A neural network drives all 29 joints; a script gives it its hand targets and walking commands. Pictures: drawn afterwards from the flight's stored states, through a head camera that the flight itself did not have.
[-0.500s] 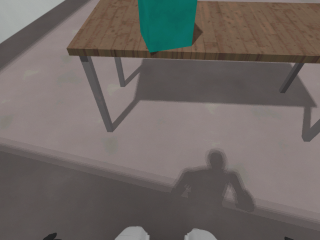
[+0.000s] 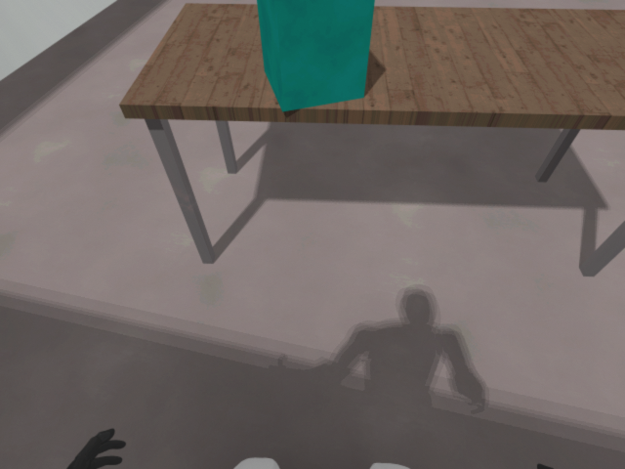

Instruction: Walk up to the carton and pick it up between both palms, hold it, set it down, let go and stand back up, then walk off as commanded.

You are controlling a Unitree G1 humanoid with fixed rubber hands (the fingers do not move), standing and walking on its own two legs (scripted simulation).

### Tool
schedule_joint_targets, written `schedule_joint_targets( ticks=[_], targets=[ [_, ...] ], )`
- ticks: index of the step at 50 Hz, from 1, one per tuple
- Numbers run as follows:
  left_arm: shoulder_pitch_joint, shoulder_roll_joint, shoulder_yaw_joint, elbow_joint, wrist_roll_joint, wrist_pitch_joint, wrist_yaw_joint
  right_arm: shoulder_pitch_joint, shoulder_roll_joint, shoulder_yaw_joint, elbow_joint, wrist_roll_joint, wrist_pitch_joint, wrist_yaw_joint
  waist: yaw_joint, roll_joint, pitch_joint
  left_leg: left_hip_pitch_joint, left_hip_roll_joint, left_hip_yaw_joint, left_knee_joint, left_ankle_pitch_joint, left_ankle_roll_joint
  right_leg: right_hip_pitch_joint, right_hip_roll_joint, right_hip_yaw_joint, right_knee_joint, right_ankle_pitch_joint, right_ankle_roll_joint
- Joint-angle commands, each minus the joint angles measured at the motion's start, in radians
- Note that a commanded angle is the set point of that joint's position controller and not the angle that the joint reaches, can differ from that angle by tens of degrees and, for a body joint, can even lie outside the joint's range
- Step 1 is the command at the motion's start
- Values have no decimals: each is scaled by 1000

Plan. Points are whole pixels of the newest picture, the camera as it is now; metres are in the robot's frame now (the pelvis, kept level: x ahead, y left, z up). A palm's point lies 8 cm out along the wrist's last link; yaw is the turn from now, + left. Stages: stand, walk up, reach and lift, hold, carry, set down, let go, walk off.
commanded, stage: stand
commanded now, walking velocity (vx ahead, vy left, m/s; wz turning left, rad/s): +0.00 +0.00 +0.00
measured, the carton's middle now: (311, 33) +0.97 +0.04 +0.09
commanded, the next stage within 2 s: none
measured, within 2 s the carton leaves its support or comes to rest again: neither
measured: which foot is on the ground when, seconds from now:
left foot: down 0.00-1.00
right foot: down 0.00-1.00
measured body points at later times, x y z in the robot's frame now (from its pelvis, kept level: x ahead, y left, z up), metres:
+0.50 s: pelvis +0.01 +0.01 +0.03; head +0.01 +0.01 +0.48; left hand +0.11 +0.30 -0.09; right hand +0.11 -0.29 -0.09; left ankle +0.02 +0.13 -0.71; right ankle +0.02 -0.11 -0.71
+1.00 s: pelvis +0.01 +0.01 +0.04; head +0.01 +0.01 +0.49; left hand +0.11 +0.31 -0.09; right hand +0.09 -0.29 -0.09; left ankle +0.02 +0.13 -0.71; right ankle +0.02 -0.11 -0.71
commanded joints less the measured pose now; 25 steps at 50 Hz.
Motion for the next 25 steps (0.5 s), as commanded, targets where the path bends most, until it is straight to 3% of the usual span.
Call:
schedule_joint_targets(
  ticks=[1,2,4,6,7,8,9,10,11,12,13,14,16,18,19,20,21,22,23,24,25],
  targets=[
    [-120,221,32,-35,-6,-14,9,18,-171,-42,-20,13,-12,3,-50,-104,-185,139,65,-67,-255,267,66,-1,-186,283,-290,322,-73],
    [-99,195,20,-27,-10,-9,11,6,-165,-36,-11,4,-14,10,-22,-65,-160,145,94,-136,-325,282,90,-10,-132,215,-269,251,-38],
    [-84,175,25,-2,-16,-3,10,-82,-227,-40,-26,-9,-26,3,12,-45,-192,68,150,-200,-332,308,115,116,-86,166,-237,247,-14],
    [-52,188,22,23,-26,-5,11,-145,-210,-28,-25,-8,-20,6,41,47,-203,54,135,-174,-353,321,106,164,-101,180,-256,251,-17],
    [-71,185,19,46,-15,3,8,-119,-213,-37,-6,-8,-16,-6,30,-26,-188,42,120,-165,-385,331,97,182,-100,171,-261,266,-25],
    [-85,190,20,37,-19,8,8,-121,-182,-30,-16,-6,-17,-2,23,21,-173,70,110,-132,-388,328,77,144,-109,181,-279,232,-35],
    [-61,209,23,39,-12,0,7,-133,-194,-28,5,-7,-19,-4,39,19,-163,79,112,-111,-409,358,74,148,-107,171,-297,266,-30],
    [-78,183,10,52,-13,1,3,-136,-167,-19,9,9,-18,-3,34,-31,-162,91,102,-109,-407,298,68,145,-122,200,-365,234,-30],
    [-73,193,10,63,-9,-1,2,-122,-175,-26,35,5,-10,-2,28,-19,-123,93,94,-88,-410,311,60,124,-122,188,-367,226,-36],
    [-67,218,14,81,-15,1,1,-100,-183,-26,35,9,-11,0,17,-67,-189,134,89,-100,-391,314,58,153,-146,213,-400,249,-42],
    [-80,204,6,72,-13,5,2,-92,-157,-22,36,-3,-15,1,-10,-37,-153,144,93,-67,-418,318,54,141,-134,203,-381,296,-30],
    [-73,199,6,77,-20,9,-3,-119,-172,-18,49,0,-16,0,10,10,-163,142,99,-84,-429,319,59,171,-131,197,-385,296,-29],
    [-77,178,-8,95,-22,3,-2,-120,-150,-19,51,-2,-11,0,29,-62,-164,158,97,-71,-470,304,56,163,-139,196,-431,243,-23],
    [-91,195,-3,99,-13,3,2,-99,-195,-33,61,-7,-14,10,4,48,-161,193,101,-64,-482,386,48,170,-128,187,-428,313,-22],
    [-76,176,1,104,-21,0,-2,-125,-153,-21,65,1,-16,6,20,46,-185,206,116,-88,-491,393,45,171,-127,181,-433,287,-14],
    [-86,172,-13,103,-18,3,0,-144,-139,-18,61,-2,-13,3,28,-52,-129,171,109,-79,-480,372,43,175,-130,175,-467,294,-7],
    [-124,189,-2,112,-12,0,-1,-133,-139,-18,51,7,-11,3,-4,-52,-182,207,111,-68,-489,350,36,176,-132,181,-465,291,-16],
    [-108,186,-4,121,-13,4,-5,-142,-157,-15,51,2,-7,-2,1,-75,-175,201,105,-76,-502,345,35,180,-130,196,-486,283,-2],
    [-137,172,-2,97,-8,-4,-8,-165,-115,-12,46,1,-9,-3,18,-65,-176,191,99,-64,-515,325,25,178,-124,175,-478,235,-4],
    [-121,159,-2,103,-14,1,-7,-157,-153,-23,49,4,-11,1,7,-7,-158,190,105,-65,-520,355,34,178,-123,174,-471,292,3],
    [-88,146,-5,117,-17,-2,-5,-125,-165,-25,63,-2,-12,-1,16,37,-156,195,104,-58,-534,349,39,197,-137,175,-481,305,5]
  ],
)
